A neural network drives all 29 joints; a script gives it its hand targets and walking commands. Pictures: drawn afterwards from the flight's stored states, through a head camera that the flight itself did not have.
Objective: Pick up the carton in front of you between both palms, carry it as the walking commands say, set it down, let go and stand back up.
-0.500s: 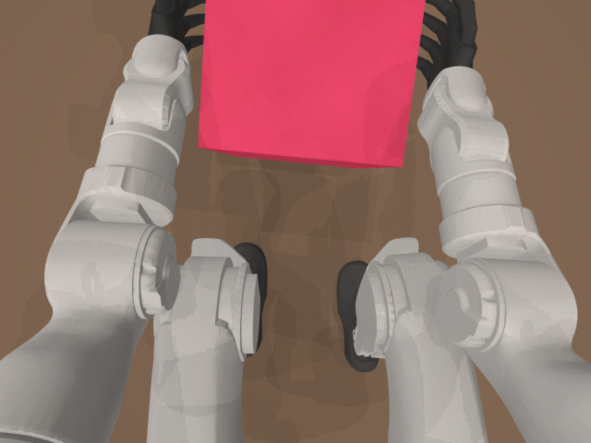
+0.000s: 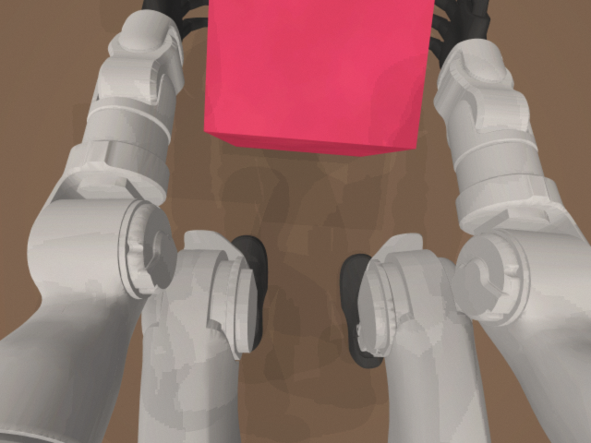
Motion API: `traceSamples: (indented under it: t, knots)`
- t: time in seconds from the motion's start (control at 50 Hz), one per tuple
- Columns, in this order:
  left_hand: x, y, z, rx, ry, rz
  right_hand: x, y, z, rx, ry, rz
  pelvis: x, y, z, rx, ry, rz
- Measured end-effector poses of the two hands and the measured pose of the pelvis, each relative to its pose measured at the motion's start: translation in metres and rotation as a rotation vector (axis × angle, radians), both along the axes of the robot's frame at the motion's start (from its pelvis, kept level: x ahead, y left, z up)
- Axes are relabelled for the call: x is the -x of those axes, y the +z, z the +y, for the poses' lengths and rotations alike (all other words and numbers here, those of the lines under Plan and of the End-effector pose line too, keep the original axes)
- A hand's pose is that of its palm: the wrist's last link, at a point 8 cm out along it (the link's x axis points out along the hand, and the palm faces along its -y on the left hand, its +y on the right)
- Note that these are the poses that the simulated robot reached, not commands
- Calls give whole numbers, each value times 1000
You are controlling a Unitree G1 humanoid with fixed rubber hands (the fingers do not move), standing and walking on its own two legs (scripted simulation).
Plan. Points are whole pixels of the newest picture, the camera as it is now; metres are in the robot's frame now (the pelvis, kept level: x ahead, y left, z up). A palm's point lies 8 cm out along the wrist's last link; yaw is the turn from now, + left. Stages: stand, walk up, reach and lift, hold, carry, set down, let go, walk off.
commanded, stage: set down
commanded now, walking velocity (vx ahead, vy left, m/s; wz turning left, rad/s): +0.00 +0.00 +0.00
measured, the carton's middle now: (309, 68) +0.52 +0.03 -0.23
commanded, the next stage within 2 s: let go in 1.66 s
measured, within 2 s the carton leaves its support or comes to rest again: neither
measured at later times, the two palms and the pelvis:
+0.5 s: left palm (138, 49) +0.52 +0.23 -0.19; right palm (464, 70) +0.52 -0.14 -0.17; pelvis +0.00 +0.00 +0.00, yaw +0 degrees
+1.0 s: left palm out of the picture +0.53 +0.24 -0.05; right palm (546, 13) +0.52 -0.14 -0.04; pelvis +0.01 +0.00 +0.07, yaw +1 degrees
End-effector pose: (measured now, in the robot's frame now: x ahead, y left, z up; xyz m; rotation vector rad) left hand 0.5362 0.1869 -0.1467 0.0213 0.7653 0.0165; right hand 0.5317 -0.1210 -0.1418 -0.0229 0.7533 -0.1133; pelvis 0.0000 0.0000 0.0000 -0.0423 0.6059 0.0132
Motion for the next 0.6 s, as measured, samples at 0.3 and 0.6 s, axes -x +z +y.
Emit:
traceSamples:
  t: [0.3, 0.6]
  knots:
    - [-1, -3, 3, 10, -28, -13, 1, -2, -2, -23, 16, -8, 1, 4, 1, -1, 2, -1]
    - [12, -28, 55, -88, 105, -33, 18, -34, -29, 35, -13, 6, -3, 2, 0, -6, 12, -37]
